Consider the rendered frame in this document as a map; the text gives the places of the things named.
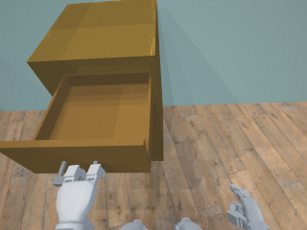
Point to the right robot forearm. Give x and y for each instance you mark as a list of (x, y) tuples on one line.
[(257, 225)]

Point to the drawer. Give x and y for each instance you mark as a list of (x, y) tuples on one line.
[(104, 117)]

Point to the right robot hand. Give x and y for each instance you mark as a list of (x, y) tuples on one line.
[(241, 214)]

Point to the left robot hand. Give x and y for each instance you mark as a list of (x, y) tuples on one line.
[(76, 198)]

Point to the robot shin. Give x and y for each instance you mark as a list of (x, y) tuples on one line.
[(185, 219), (137, 220)]

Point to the cabinet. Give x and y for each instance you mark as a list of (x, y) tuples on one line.
[(104, 37)]

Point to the handle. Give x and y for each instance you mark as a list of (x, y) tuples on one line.
[(58, 180)]

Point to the robot left shin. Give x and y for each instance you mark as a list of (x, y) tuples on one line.
[(137, 220)]

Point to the robot right shin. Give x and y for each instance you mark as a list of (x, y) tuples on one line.
[(185, 219)]

